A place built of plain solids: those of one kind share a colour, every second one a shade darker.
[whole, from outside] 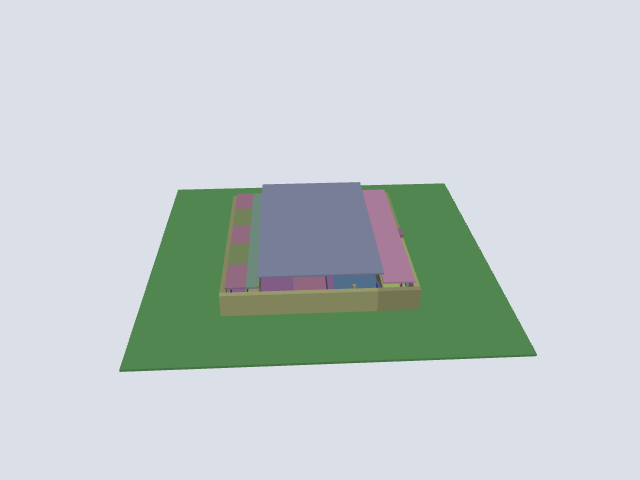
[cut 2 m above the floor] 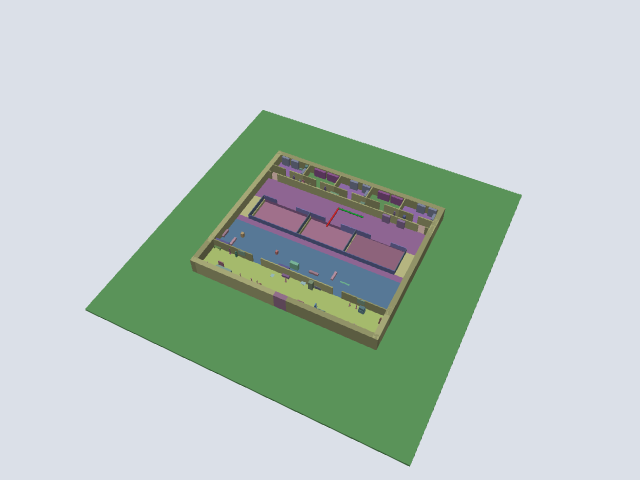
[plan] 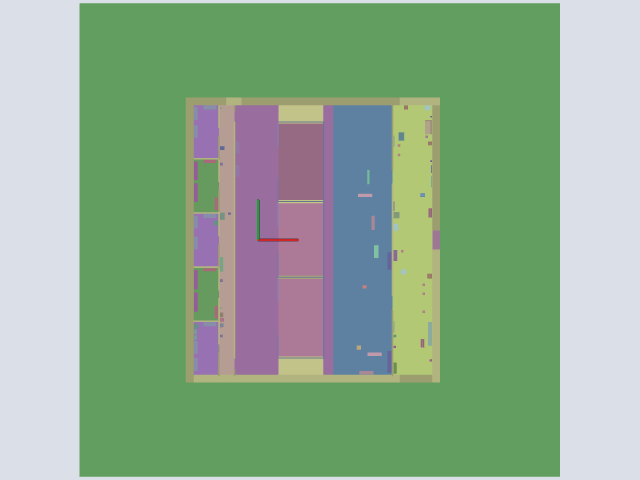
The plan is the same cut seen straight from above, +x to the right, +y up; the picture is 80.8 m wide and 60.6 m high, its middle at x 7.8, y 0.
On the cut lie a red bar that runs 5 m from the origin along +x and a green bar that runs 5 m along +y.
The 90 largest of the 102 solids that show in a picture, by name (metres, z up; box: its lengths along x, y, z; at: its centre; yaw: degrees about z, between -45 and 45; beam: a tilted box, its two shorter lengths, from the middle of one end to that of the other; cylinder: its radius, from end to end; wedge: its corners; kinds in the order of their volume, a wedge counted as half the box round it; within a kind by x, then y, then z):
{
 "ground_under_all_1": {"box": [60.69, 59.77, 0.4], "at": [7.77, 0.0, -0.75]},
 "wall_1": {"box": [1.0, 8.64, 3.92], "at": [-8.65, -13.68, 1.36]},
 "wall_2": {"box": [1.0, 8.64, 3.92], "at": [-8.65, -6.84, 1.36]},
 "wall_3": {"box": [1.0, 8.64, 3.92], "at": [-8.65, 0.0, 1.36]},
 "wall_4": {"box": [1.0, 8.64, 3.92], "at": [-8.65, 6.84, 1.36]},
 "wall_5": {"box": [1.0, 8.64, 3.92], "at": [-8.65, 13.68, 1.36]},
 "wall_6": {"box": [5.1, 1.0, 3.92], "at": [-6.6, -17.5, 1.36]},
 "wall_7": {"box": [3.5, 0.2, 3.92], "at": [-6.6, -10.26, 1.36]},
 "wall_8": {"box": [3.5, 0.2, 3.92], "at": [-6.6, -3.42, 1.36]},
 "wall_9": {"box": [3.5, 0.2, 3.92], "at": [-6.6, 3.42, 1.36]},
 "wall_10": {"box": [3.5, 0.2, 3.92], "at": [-6.6, 10.26, 1.36]},
 "wall_11": {"box": [5.1, 1.0, 3.92], "at": [-6.6, 17.5, 1.36]},
 "wall_12": {"box": [0.2, 3.05, 3.92], "at": [-4.95, -15.68, 1.36]},
 "wall_13": {"box": [0.2, 3.05, 3.92], "at": [-4.95, -15.68, 1.36]},
 "wall_14": {"box": [0.2, 3.05, 3.92], "at": [-4.95, -11.68, 1.36]},
 "wall_15": {"box": [0.2, 5.89, 3.92], "at": [-4.95, -10.26, 1.36]},
 "wall_16": {"box": [0.2, 3.05, 3.92], "at": [-4.95, -8.84, 1.36]},
 "wall_17": {"box": [0.2, 3.05, 3.92], "at": [-4.95, -4.84, 1.36]},
 "wall_18": {"box": [0.2, 5.89, 3.92], "at": [-4.95, -3.42, 1.36]},
 "wall_19": {"box": [0.2, 3.05, 3.92], "at": [-4.95, -2.0, 1.36]},
 "wall_20": {"box": [0.2, 3.05, 3.92], "at": [-4.95, 2.0, 1.36]},
 "wall_21": {"box": [0.2, 3.05, 3.92], "at": [-4.95, 4.84, 1.36]},
 "wall_22": {"box": [0.2, 3.05, 3.92], "at": [-4.95, 8.84, 1.36]},
 "wall_23": {"box": [0.2, 3.05, 3.92], "at": [-4.95, 11.68, 1.36]},
 "wall_24": {"box": [0.2, 3.05, 3.92], "at": [-4.95, 15.68, 1.36]},
 "wall_25": {"box": [0.2, 3.05, 3.92], "at": [-4.95, 15.68, 1.36]},
 "wall_26": {"box": [3.75, 1.0, 3.92], "at": [-3.98, -17.5, 1.36]},
 "wall_27": {"box": [3.75, 1.0, 3.92], "at": [-3.98, 17.5, 1.36]},
 "wall_28": {"box": [0.2, 29.9, 3.92], "at": [-3.0, 0.0, 1.36]},
 "wall_29": {"box": [21.76, 1.0, 3.92], "at": [6.98, -17.5, 1.36]},
 "wall_30": {"box": [21.76, 1.0, 3.92], "at": [6.98, 17.5, 1.36]},
 "wall_31": {"box": [0.2, 8.41, 3.92], "at": [16.96, -13.0, 1.36]},
 "wall_32": {"box": [0.2, 14.18, 3.92], "at": [16.96, 0.0, 1.36]},
 "wall_33": {"box": [0.2, 8.41, 3.92], "at": [16.96, 13.0, 1.36]},
 "wall_34": {"box": [6.9, 1.0, 3.92], "at": [19.51, -17.5, 1.36]},
 "wall_35": {"box": [6.9, 1.0, 3.92], "at": [19.51, 17.5, 1.36]},
 "wall_36": {"box": [1.0, 16.8, 3.92], "at": [22.46, -9.6, 1.36]},
 "wall_37": {"box": [1.0, 16.8, 3.92], "at": [22.46, 9.6, 1.36]},
 "floor_yard_1": {"box": [7.5, 34.2, 1.29], "at": [13.21, 0.0, 0.04]},
 "floor_walkway_1": {"box": [5.55, 34.2, 1.29], "at": [-0.23, 0.0, 0.04]},
 "floor_walkway_2": {"box": [1.25, 34.2, 1.29], "at": [8.84, 0.0, 0.04]},
 "floor_lobby_1": {"box": [5.1, 34.2, 1.29], "at": [19.51, 0.0, 0.04]},
 "ceil_hall_1": {"box": [19.96, 34.2, 0.3], "at": [6.98, 0.0, 6.04]},
 "floor_plot_1": {"box": [5.66, 9.8, 0.6], "at": [5.38, -9.8, -0.3]},
 "floor_plot_2": {"box": [5.66, 9.15, 0.6], "at": [5.38, 0.07, -0.3]},
 "floor_plot_3": {"box": [5.66, 9.65, 1.12], "at": [5.38, 9.88, -0.04]},
 "floor_store_1": {"box": [3.3, 6.84, 1.29], "at": [-6.6, -13.68, 0.04]},
 "floor_store_2": {"box": [3.3, 6.84, 1.29], "at": [-6.6, 0.0, 0.04]},
 "floor_store_3": {"box": [3.3, 6.84, 1.29], "at": [-6.6, 13.68, 0.04]},
 "floor_back_corridor_1": {"box": [1.95, 34.2, 1.29], "at": [-3.98, 0.0, 0.04]},
 "floor_changing_1": {"box": [3.3, 6.84, 1.29], "at": [-6.6, -6.84, 0.04]},
 "floor_changing_2": {"box": [3.3, 6.84, 1.29], "at": [-6.6, 6.84, 0.04]},
 "ceil_lobby_1": {"box": [5.1, 34.2, 0.3], "at": [19.51, 0.0, 4.24]},
 "floor_baulk_1": {"box": [5.66, 2.4, 1.29], "at": [5.38, -15.9, 0.04]},
 "floor_baulk_2": {"box": [5.66, 0.4, 1.29], "at": [5.38, -4.7, 0.04]},
 "floor_baulk_3": {"box": [5.66, 0.4, 1.29], "at": [5.38, 4.85, 0.04]},
 "floor_baulk_4": {"box": [5.66, 2.4, 1.29], "at": [5.38, 15.9, 0.04]},
 "ceil_store_1": {"box": [3.3, 6.84, 0.3], "at": [-6.6, -13.68, 4.09]},
 "ceil_store_2": {"box": [3.3, 6.84, 0.3], "at": [-6.6, 0.0, 4.09]},
 "ceil_store_3": {"box": [3.3, 6.84, 0.3], "at": [-6.6, 13.68, 4.09]},
 "ceil_back_corridor_1": {"box": [1.95, 34.2, 0.3], "at": [-3.98, 0.0, 4.09]},
 "shelves_store_1": {"box": [0.5, 1.6, 2.0], "at": [-7.87, -15.71, 1.69]},
 "shelves_store_2": {"box": [0.5, 1.6, 2.0], "at": [-7.87, -13.56, 1.69]},
 "shelves_store_3": {"box": [0.5, 1.6, 2.0], "at": [-7.87, -0.38, 1.69]},
 "shelves_store_4": {"box": [0.5, 1.6, 2.0], "at": [-7.87, 2.27, 1.69]},
 "shelves_store_5": {"box": [0.5, 1.6, 2.0], "at": [-7.87, 13.7, 1.69]},
 "shelves_store_6": {"box": [0.5, 1.6, 2.0], "at": [-7.87, 15.95, 1.69]},
 "shelves_store_7": {"box": [1.6, 0.5, 2.0], "at": [-6.1, -10.64, 1.69]},
 "shelves_store_8": {"box": [1.6, 0.5, 2.0], "at": [-6.1, 3.04, 1.69]},
 "shelves_store_9": {"box": [1.6, 0.5, 2.0], "at": [-6.1, 16.72, 1.69]},
 "ceil_changing_1": {"box": [3.3, 6.84, 0.3], "at": [-6.6, -6.84, 4.09]},
 "ceil_changing_2": {"box": [3.3, 6.84, 0.3], "at": [-6.6, 6.84, 4.09]},
 "door_leaf_1": {"box": [0.97, 2.4, 4.56], "at": [22.48, 0.0, 1.68]},
 "lockers_changing_1": {"box": [0.5, 2.45, 1.8], "at": [-7.87, -7.84, 1.59]},
 "lockers_changing_2": {"box": [0.5, 2.45, 1.8], "at": [-7.87, -5.0, 1.59]},
 "lockers_changing_3": {"box": [0.5, 2.35, 1.8], "at": [-7.87, 5.99, 1.59]},
 "lockers_changing_4": {"box": [0.5, 2.35, 1.8], "at": [-7.87, 8.73, 1.59]},
 "rail_far_1": {"box": [0.12, 29.92, 2.34], "at": [8.27, 0.0, 0.57]},
 "rail_baulk_1": {"box": [5.66, 0.12, 2.34], "at": [5.38, -14.9, 0.57]},
 "rail_baulk_2": {"box": [5.66, 0.12, 2.34], "at": [5.38, -4.7, 0.57]},
 "rail_baulk_3": {"box": [5.66, 0.12, 2.34], "at": [5.38, 4.85, 0.57]},
 "rail_baulk_4": {"box": [5.66, 0.12, 2.34], "at": [5.38, 14.9, 0.57]},
 "lockers_hall_1": {"box": [0.5, 2.75, 1.8], "at": [16.58, -15.38, 1.59]},
 "lockers_hall_2": {"box": [0.5, 2.2, 1.8], "at": [16.58, -2.65, 1.59]},
 "locker_row_walkway_1": {"box": [0.5, 1.5, 1.8], "at": [-2.62, 8.72, 1.59]},
 "locker_row_walkway_2": {"box": [0.5, 1.5, 1.8], "at": [-2.62, 11.7, 1.59]},
 "lockers_lobby_1": {"box": [0.5, 3.0, 1.8], "at": [21.68, -11.85, 1.59]},
 "float_rack_hall_1": {"box": [0.6, 1.6, 1.5], "at": [14.9, -1.47, 1.44]},
 "drinks_machine_lobby_1": {"box": [0.75, 0.8, 1.85], "at": [17.46, 3.15, 1.61]},
 "rail_end_1": {"box": [0.12, 3.09, 2.34], "at": [2.49, -3.1, 0.57]}
}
